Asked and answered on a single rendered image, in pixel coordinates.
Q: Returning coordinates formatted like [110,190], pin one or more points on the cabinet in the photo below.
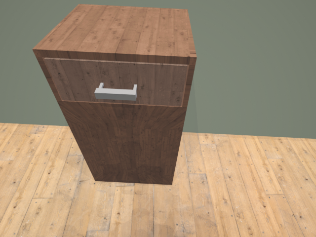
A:
[121,142]

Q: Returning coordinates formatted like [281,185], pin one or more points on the handle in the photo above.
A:
[115,94]

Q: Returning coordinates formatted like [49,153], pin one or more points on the drawer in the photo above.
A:
[157,83]

